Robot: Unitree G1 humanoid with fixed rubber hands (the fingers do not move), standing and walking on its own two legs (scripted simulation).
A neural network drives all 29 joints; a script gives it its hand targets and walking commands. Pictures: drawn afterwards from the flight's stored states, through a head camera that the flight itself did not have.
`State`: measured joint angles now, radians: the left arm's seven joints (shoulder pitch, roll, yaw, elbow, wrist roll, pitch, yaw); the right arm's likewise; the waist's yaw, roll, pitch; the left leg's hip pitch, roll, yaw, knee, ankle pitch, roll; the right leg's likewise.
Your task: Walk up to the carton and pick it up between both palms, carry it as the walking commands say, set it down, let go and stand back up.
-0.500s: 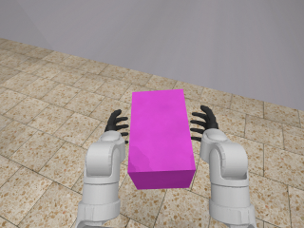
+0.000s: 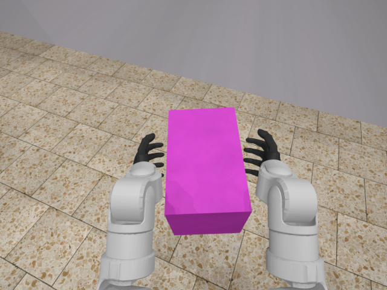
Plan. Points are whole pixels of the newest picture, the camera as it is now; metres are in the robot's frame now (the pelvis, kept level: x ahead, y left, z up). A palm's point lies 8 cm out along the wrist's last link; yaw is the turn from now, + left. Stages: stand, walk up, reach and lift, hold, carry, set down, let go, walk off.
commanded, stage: carry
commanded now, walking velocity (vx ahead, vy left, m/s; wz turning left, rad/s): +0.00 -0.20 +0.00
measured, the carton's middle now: (204, 171) +0.37 +0.01 +0.02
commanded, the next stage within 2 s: none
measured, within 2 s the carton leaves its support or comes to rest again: neither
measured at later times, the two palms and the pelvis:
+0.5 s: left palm (187, 218) +0.22 +0.04 +0.12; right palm (336, 207) +0.24 -0.19 +0.13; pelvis -0.07 -0.10 +0.01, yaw +4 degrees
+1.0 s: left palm (300, 249) +0.18 -0.13 +0.10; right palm out of the picture +0.18 -0.37 +0.10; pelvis -0.13 -0.25 +0.01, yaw +2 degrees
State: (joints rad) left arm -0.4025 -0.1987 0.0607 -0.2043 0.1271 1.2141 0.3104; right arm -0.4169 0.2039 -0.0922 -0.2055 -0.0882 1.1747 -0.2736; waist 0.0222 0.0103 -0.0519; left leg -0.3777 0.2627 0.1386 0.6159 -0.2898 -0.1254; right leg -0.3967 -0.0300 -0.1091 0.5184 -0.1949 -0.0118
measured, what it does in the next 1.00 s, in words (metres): steps to the right: left foot, then right foot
